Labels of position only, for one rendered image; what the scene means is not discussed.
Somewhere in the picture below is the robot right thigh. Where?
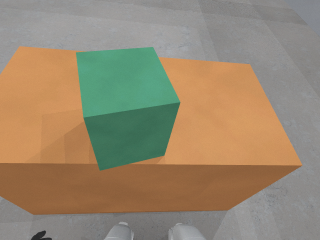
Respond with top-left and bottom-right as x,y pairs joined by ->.
168,224 -> 206,240

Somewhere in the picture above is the left robot hand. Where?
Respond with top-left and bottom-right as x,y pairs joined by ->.
31,230 -> 52,240

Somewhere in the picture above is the robot thigh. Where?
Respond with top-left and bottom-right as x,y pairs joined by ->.
104,224 -> 134,240
168,224 -> 206,240

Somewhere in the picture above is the carton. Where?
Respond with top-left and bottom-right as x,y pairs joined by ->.
76,47 -> 181,171

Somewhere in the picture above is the pedestal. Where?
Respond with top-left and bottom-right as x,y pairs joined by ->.
0,46 -> 302,215

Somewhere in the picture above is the robot left thigh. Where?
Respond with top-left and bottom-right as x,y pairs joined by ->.
104,224 -> 134,240

